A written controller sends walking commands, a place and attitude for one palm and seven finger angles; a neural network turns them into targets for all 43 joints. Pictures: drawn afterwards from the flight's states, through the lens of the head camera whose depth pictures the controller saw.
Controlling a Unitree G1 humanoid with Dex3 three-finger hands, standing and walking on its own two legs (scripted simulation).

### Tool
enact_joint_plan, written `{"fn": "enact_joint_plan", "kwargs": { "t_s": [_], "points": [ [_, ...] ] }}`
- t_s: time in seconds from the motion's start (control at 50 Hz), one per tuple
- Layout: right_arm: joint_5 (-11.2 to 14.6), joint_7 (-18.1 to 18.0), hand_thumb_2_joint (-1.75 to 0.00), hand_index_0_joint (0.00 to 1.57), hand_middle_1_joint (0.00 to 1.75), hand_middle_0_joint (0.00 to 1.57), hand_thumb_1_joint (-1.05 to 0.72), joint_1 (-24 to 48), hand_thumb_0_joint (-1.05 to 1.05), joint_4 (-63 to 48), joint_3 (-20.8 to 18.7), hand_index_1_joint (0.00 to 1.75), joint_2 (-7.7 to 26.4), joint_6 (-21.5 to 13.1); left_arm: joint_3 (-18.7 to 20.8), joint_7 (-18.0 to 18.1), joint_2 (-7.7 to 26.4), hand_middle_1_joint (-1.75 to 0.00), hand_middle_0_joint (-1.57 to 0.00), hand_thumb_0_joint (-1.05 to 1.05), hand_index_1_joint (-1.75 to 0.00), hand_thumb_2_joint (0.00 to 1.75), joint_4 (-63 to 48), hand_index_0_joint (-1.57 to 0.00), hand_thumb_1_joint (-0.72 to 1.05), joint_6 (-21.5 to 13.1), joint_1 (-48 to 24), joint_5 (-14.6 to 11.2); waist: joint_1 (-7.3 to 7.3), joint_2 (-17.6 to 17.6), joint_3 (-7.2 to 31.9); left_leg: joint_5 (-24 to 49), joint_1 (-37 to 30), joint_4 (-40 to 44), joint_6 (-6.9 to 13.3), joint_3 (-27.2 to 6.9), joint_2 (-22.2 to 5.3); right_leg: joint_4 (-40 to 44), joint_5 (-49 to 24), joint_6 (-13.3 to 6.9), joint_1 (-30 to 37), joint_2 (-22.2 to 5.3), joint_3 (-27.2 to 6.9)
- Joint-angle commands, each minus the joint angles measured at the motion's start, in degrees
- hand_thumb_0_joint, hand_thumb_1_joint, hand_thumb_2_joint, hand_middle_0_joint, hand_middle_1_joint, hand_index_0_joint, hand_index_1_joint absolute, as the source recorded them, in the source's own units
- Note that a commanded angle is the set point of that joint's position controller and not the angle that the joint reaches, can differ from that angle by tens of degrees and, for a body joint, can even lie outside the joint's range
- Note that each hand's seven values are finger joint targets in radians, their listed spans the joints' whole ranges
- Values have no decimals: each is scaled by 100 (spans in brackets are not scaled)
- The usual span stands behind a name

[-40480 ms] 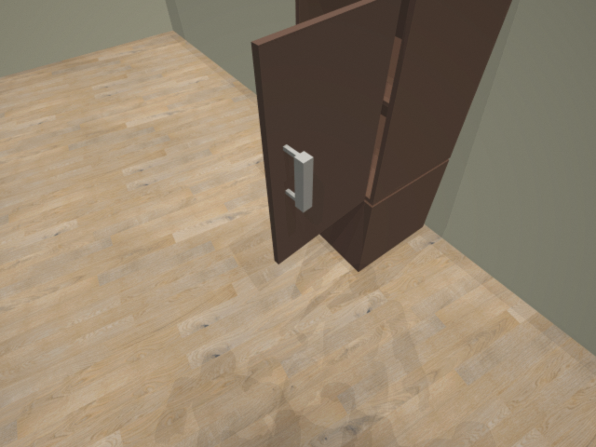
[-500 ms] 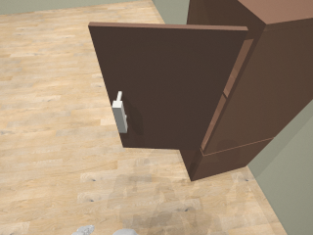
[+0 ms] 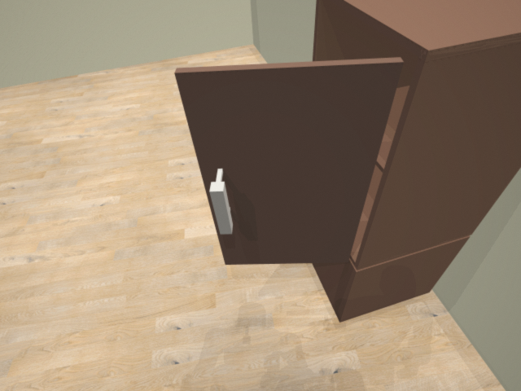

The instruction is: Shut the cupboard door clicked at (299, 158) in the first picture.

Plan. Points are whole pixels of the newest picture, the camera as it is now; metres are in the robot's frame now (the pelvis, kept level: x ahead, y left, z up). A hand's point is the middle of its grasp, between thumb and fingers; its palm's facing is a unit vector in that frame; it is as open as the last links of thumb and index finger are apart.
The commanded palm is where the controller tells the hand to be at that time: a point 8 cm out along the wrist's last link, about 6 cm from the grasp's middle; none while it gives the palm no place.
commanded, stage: come to a stop and stand still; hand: left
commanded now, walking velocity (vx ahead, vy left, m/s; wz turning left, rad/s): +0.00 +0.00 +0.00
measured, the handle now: (223, 201) +0.50 +0.12 -0.03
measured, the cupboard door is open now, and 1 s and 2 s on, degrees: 73 73 73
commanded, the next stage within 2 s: look again from close up in 0.04 s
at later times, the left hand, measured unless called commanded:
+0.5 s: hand out of the picture +0.03 +0.15 -0.16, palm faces +0.01 -0.97 -0.23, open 7.3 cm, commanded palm none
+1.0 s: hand (183, 333) +0.21 +0.14 -0.01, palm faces +0.21 -0.98 -0.01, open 6.9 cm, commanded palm +0.12 +0.19 -0.06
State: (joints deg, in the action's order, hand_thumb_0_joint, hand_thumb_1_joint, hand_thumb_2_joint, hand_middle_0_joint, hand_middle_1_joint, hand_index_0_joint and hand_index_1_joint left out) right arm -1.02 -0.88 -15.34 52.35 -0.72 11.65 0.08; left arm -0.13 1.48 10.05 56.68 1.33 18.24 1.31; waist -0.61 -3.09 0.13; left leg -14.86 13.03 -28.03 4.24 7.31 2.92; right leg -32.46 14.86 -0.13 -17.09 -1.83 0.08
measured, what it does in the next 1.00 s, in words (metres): stands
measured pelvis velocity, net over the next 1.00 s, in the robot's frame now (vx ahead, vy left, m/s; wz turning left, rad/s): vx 0.00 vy -0.04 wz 0.06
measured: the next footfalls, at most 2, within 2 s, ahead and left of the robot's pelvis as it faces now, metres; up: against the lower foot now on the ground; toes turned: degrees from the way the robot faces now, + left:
none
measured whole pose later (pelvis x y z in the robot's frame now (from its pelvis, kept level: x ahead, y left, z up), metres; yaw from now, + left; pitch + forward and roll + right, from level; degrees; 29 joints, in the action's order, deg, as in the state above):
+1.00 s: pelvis +0.00 -0.04 -0.03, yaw +4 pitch +7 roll +1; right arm 0.1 -2.0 -14.5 41.8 -2.6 16.6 -18.3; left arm 4.7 -3.3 8.5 14.1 -24.4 19.0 -12.8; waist 1.9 -0.5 6.1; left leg -21.5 31.6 -46.3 0.4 2.4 0.6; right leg -47.9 22.0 -3.4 -33.0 -0.7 5.1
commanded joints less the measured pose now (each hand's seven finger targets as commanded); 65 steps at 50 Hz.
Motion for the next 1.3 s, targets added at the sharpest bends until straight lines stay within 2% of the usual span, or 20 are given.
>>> {"fn": "enact_joint_plan", "kwargs": {
  "t_s": [0.0,0.46,0.72,0.74,0.76,0.78,0.8,0.82,0.84,0.88,0.9,0.94,0.96,0.98,1.0,1.04,1.08,1.12,1.2,1.28],
  "points": [
    [-4,-32,-90,20,30,20,-90,-155,0,-82,-88,30,548,-203,130,28,637,-30,-20,0,-30,90,-248,-20,90,-166,7,-7,-11,204,-235,-502,322,1389,-49,-1327,-999,595,-94,-261,185,-213,-405],
    [39,-106,-90,20,30,20,-90,-577,0,1017,72,30,215,-229,7,61,421,-30,-20,0,-30,90,506,-20,90,-274,-27,-85,75,320,-280,670,-303,1102,-214,-889,-912,1121,-726,-278,431,-394,-576],
    [46,-123,-90,20,30,20,-90,-523,0,1125,72,30,116,-197,2,74,375,-30,-20,0,-30,90,581,-20,90,-312,141,-74,80,394,-469,657,-366,1024,-265,-799,-867,1297,-855,-299,417,-420,-620],
    [103,-44,-90,20,30,20,-90,144,0,772,20,30,366,-212,51,295,499,-30,-20,0,-30,90,829,-20,90,-409,697,-18,-207,971,-525,410,203,-204,-410,-589,-991,1232,-2775,45,605,-753,-775],
    [75,-714,-90,20,30,20,-90,-392,0,-1132,-232,30,1704,-1308,2000,197,3646,-30,-20,0,-30,90,-8358,-20,90,-2045,-4401,-879,911,325,2034,1530,-1760,223,-69,-605,-611,529,-2310,37,654,-118,-574],
    [253,-645,-90,20,30,20,-90,308,0,-1099,10,30,811,-1619,118,283,1032,-32,-22,0,-32,90,-6922,-22,90,-1601,-965,-906,195,-1749,2866,2318,-1455,89,-80,-289,-311,370,-1676,-209,723,211,-153],
    [284,-532,-90,20,30,20,-90,451,0,-1151,54,30,776,-1850,-284,392,-106,-34,-24,0,-34,90,-6390,-24,90,-792,355,-1164,41,-1762,1978,2684,-1191,77,-350,-575,-451,196,-986,-213,596,231,252],
    [390,-480,-90,20,30,20,-90,418,0,-885,75,30,771,-1960,-324,479,-240,-36,-25,0,-36,90,-5279,-25,90,-686,208,-1097,399,-154,273,1417,-159,32,-308,-759,-410,319,-572,-94,-352,206,374],
    [320,-419,-90,20,30,20,-90,333,0,-1209,-100,30,967,-2048,-131,418,-93,-38,-27,0,-38,90,-5510,-27,90,-1023,-246,-1200,564,588,-413,421,423,-181,-246,-921,-320,440,-89,-15,-869,123,339],
    [138,-302,-90,20,30,20,-90,428,0,-1457,-270,30,1015,-2162,287,109,-42,-42,-31,0,-42,90,-4448,-31,90,-1795,275,-1235,424,1739,-522,-549,1619,-977,-297,-938,-200,166,1426,42,-1827,-6,173],
    [119,-196,-90,20,30,20,-90,540,0,-1699,-321,30,955,-2229,362,-189,-126,-44,-33,0,-44,90,-4142,-33,90,-2229,871,-1318,114,1594,-361,-586,2046,-1361,-373,-878,-123,-79,1691,-12,-1856,-128,-114],
    [76,2,-90,20,30,20,-90,633,0,-2072,-402,30,889,-2274,636,-864,-151,-48,-36,0,-48,90,-4138,-36,90,-3248,1624,-1566,-242,1977,477,-663,2904,-2096,-486,-833,-49,-865,1427,-22,-1778,-199,-399],
    [85,82,-90,20,30,20,-90,692,0,-2196,-429,30,881,-2247,718,-1236,-93,-50,-38,0,-50,90,-4217,-38,90,-3742,1699,-1656,-291,1882,761,-630,3279,-2427,-512,-817,-13,-1279,970,-33,-1756,-211,-514],
    [87,152,-90,20,30,20,-90,758,0,-2329,-468,30,873,-2209,805,-1611,44,-52,-40,0,-52,90,-4412,-40,90,-4206,1724,-1683,-322,1551,1072,-588,3605,-2773,-528,-775,24,-1663,569,-49,-1712,-241,-666],
    [98,219,-90,20,30,20,-90,739,0,-2445,-523,30,867,-2135,1093,-1875,423,-54,-42,0,-54,90,-4368,-42,90,-4448,1822,-1629,-403,908,1274,-476,3788,-3048,-519,-740,29,-1952,210,-122,-1671,-298,-831],
    [184,211,-90,20,30,20,-90,1052,0,-2941,-511,30,887,-1919,1091,-2080,588,-58,-46,0,-58,90,-4951,-46,90,-4203,1700,-1647,-480,520,1568,-565,3998,-3219,-402,-578,85,-2049,555,-137,-1759,-254,-1033],
    [234,112,-90,20,30,20,-90,1126,0,-3332,-494,30,897,-1732,1162,-1981,768,-62,-49,0,-62,90,-5820,-49,90,-3703,1298,-1743,-409,202,1684,-669,3969,-3262,-317,-552,77,-1975,1076,-140,-1903,-161,-1025],
    [237,3,-90,20,30,20,-90,1000,0,-3498,-455,30,851,-1610,1031,-1695,734,-66,-53,0,-66,90,-6712,-53,90,-3481,760,-1762,-204,156,1592,-995,3966,-3341,-249,-668,-25,-1903,1881,-130,-2382,-41,-903],
    [130,-139,-90,20,30,20,-90,540,0,-3368,-348,30,867,-1604,613,-1293,688,-74,-60,0,-74,90,-8231,-60,90,-3753,-42,-1577,250,-92,2037,-413,3515,-3608,-154,-960,-219,-2505,679,-173,-2874,230,-327],
    [130,-174,-90,20,30,20,-90,478,0,-3197,-270,30,925,-1646,188,-1492,418,-82,-68,0,-82,90,-7650,-68,90,-3535,336,-1463,347,-74,1856,-719,3629,-3575,-190,-1126,-292,-2619,978,-185,-3328,299,23]
  ]
}}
